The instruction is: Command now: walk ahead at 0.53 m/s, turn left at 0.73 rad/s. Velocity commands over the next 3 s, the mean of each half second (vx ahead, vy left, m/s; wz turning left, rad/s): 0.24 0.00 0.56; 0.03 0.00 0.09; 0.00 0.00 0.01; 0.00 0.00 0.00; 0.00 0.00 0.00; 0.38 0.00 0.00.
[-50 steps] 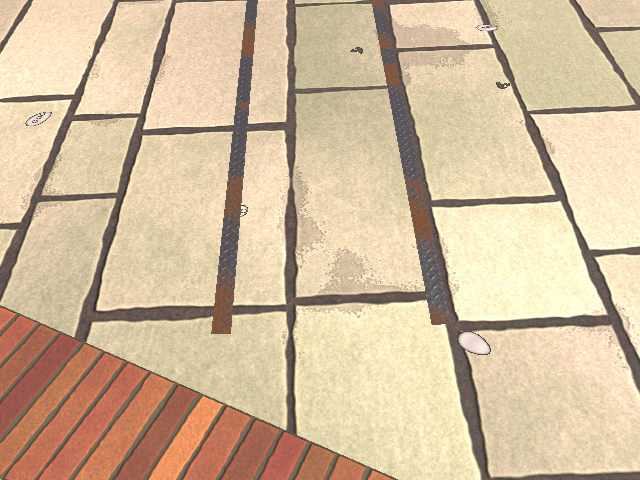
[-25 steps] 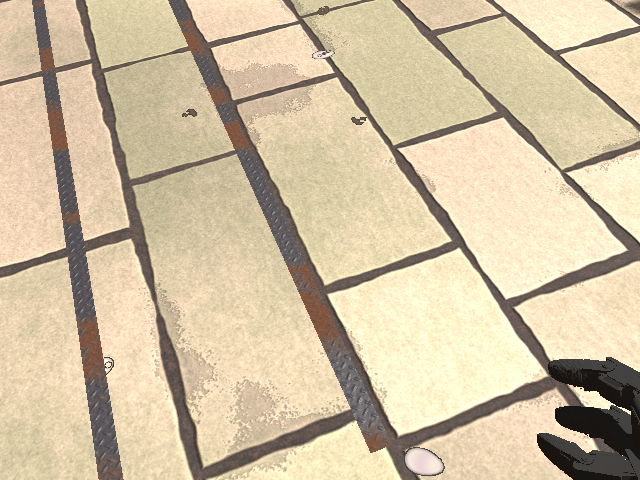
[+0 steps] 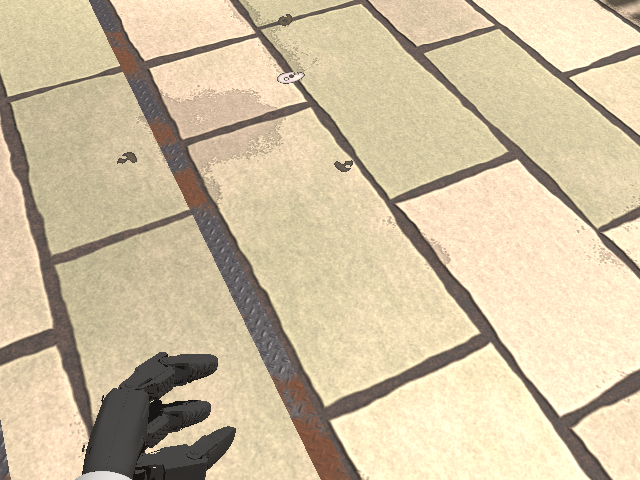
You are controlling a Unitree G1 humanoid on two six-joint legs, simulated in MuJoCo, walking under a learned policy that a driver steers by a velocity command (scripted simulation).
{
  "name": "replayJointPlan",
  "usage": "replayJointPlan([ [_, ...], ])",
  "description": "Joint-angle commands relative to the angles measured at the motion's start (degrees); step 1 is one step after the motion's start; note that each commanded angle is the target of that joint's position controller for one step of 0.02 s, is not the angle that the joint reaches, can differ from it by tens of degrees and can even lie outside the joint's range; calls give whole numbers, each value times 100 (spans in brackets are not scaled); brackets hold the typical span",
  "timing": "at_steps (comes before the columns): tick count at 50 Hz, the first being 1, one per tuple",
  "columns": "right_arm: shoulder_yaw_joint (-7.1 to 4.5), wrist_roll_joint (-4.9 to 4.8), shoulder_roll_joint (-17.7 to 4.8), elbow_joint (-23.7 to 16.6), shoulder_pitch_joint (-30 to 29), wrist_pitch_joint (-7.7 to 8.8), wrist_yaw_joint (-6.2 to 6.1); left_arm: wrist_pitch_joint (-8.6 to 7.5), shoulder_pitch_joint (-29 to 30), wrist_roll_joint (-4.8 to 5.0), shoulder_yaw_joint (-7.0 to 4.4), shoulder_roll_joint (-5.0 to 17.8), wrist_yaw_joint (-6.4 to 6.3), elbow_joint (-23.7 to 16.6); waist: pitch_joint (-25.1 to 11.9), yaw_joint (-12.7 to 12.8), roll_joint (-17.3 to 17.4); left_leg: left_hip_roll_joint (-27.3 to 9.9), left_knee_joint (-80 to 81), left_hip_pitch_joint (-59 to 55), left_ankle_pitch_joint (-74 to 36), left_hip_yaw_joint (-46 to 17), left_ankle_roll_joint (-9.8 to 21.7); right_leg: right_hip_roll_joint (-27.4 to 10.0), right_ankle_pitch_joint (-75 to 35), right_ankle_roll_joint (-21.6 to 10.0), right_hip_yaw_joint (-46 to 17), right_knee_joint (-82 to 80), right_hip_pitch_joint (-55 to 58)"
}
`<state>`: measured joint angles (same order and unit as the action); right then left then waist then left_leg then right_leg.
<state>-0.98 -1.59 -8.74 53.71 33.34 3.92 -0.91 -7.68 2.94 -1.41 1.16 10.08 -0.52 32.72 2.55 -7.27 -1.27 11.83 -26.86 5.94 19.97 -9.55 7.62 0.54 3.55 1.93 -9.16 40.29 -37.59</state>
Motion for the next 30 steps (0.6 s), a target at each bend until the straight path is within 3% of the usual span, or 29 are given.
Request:
replayJointPlan([
  [1, -380, -162, -1293, -341, -163, -129, -193, 14, 167, 63, -325, 643, 14, -503, -491, 527, 364, -795, 32, 1332, -4563, -1357, -319, 951, -1112, 5, 678, -1283, 2525],
  [2, -392, -173, -1196, -375, -275, -186, -231, 38, 14, 71, -374, 693, 5, -521, -630, 699, 395, -646, -508, 1354, -4682, -1370, -591, 941, -1451, -78, 629, -1512, 2961],
  [3, -413, -161, -1172, -551, -722, -230, -254, 47, -698, 57, -429, 709, -21, -371, -943, 1174, 528, -438, -1409, 1800, -4569, -1318, -873, 730, -2131, -179, 502, -1762, 3973],
  [4, -377, -51, -1012, -805, -1053, -247, -222, 113, -1926, 35, -501, 870, -85, -83, -1761, 1702, 389, -229, -3077, 2495, -2718, -1014, -1095, -235, -2807, -526, -206, -1482, 5519],
  [5, -250, 155, -564, -1044, -483, -298, -194, 221, -2413, -37, -425, 1020, -118, -38, -2585, 1421, -825, 217, -4845, 2912, 2372, -433, -1045, -2088, -5640, -1247, -1698, -728, 6269],
  [6, -205, 8, -889, -1210, 346, -305, -76, 245, -2151, -18, -387, 907, -50, -28, -3267, 968, -1431, -479, -5708, 3067, 2278, -601, -1071, -3171, -4499, -2110, -3004, -845, 6183],
  [7, -256, -49, -1127, -1243, -12, -420, -65, 295, -1418, 52, -417, 689, -80, -194, -2490, 913, -1059, -920, -5808, 3464, 1608, -117, -1161, -2701, -2725, -2150, -2751, -1271, 5401],
  [8, -343, -41, -1271, -1339, -526, -531, -86, 361, -1023, 98, -362, 422, -110, -198, -1522, 878, -561, -1080, -5610, 3715, 1160, 243, -1239, -2121, -1783, -1846, -1867, -1567, 4525],
  [9, -416, 10, -1319, -1415, -770, -604, -121, 414, -859, 52, -333, 467, -101, -189, -1103, 768, -273, -1120, -5571, 3539, 972, 397, -1291, -1824, -1601, -1725, -1543, -1848, 3731],
  [10, -432, 31, -1236, -1495, -818, -642, -122, 444, -665, 16, -361, 592, -71, -130, -684, 555, -231, -1214, -5157, 3285, 974, 373, -1298, -1667, -1738, -1693, -1207, -2021, 2937],
  [11, -376, 68, -1025, -1559, -882, -654, -109, 434, -578, 7, -408, 707, -45, -26, -425, 446, -233, -1284, -4618, 2916, 945, 447, -1267, -1535, -2089, -1632, -802, -2190, 2244],
  [13, -251, 116, -698, -1620, -1014, -574, -66, 404, -597, 9, -529, 985, 6, 160, -653, 426, -334, -1297, -3454, 2308, 566, 692, -1187, -1364, -2914, -1639, -193, -2270, 1905],
  [14, -211, 126, -685, -1612, -1083, -524, -24, 425, -571, 44, -574, 1085, 11, 233, -907, 429, -322, -1325, -2885, 1906, 171, 715, -1104, -1308, -2939, -1616, 15, -2242, 1863],
  [16, -198, 122, -860, -1628, -1305, -480, 75, 473, -623, 153, -620, 1196, 15, 369, -1194, 498, -379, -1299, -2053, 1422, -554, 719, -1021, -1327, -2522, -1594, 192, -2187, 1982],
  [19, -241, 150, -1154, -1737, -1541, -509, 157, 509, -692, 268, -637, 1345, 21, 540, -1156, 416, -379, -1160, -939, 676, -1352, 823, -812, -1311, -1188, -1353, 291, -1929, 1834],
  [21, -296, 251, -1366, -1818, -1660, -495, 132, 505, -968, 247, -545, 1123, 44, 703, -944, 396, -164, -1120, -267, -22, -1736, 786, -532, -952, 151, -836, 496, -1340, 1329],
  [22, -330, 324, -1741, -1976, -1688, -493, 71, 509, -1357, 70, -419, 775, 79, 759, -1019, 563, 906, -2229, 305, -447, -2961, -496, -189, -428, 1616, -280, 1011, -238, 886],
  [23, -310, 449, -1947, -2175, -2044, -526, 26, 548, -1569, 35, -388, 772, 61, 627, -1137, 742, 1975, -3391, 741, -49, -2759, -1662, 738, -91, 3305, 30, 1061, 589, 505],
  [24, -295, 458, -1765, -2157, -2044, -504, 21, 629, -1268, 119, -523, 1298, -5, 652, -1028, 411, 1475, -3131, 965, 392, -1759, -1655, 912, -278, 3140, 102, 702, 1259, 639],
  [25, -252, 423, -1665, -2071, -2183, -463, 33, 698, -1286, 181, -580, 1406, -45, 701, -821, 534, 1224, -2819, 944, 556, -1325, -1323, 698, -304, 2844, 110, 671, 1502, 602],
  [26, -247, 351, -1636, -2052, -2392, -434, 39, 765, -1438, 160, -594, 1340, -104, 841, -752, 634, 975, -2588, 886, 603, -1205, -1060, 485, -351, 2601, 155, 653, 1554, 614],
  [27, -209, 298, -1537, -2053, -2583, -412, 37, 819, -1534, 117, -604, 1336, -141, 918, -724, 696, 935, -2520, 829, 725, -1525, -880, 397, -397, 2395, 222, 598, 1548, 759],
  [30, -160, 290, -1331, -1983, -2798, -406, 27, 818, -1685, 158, -510, 1044, -144, 1024, -794, 830, 779, -2222, 587, 930, -2601, -376, 378, -361, 2084, 284, 716, 1021, 1394],
])
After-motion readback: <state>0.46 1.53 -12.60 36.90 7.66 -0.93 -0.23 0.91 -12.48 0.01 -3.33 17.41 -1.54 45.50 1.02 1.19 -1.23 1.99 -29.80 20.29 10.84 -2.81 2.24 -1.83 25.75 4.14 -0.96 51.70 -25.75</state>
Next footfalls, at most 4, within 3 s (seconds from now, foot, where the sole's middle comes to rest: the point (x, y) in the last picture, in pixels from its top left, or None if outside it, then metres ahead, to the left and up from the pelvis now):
0.08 right None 0.31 -0.08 -0.77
0.42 left None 0.26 0.18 -0.77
0.74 right None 0.29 -0.06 -0.77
2.94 left None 0.29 0.24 -0.77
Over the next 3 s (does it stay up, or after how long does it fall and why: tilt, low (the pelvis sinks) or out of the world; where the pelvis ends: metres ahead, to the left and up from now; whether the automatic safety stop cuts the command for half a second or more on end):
stays up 0.31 0.13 0.00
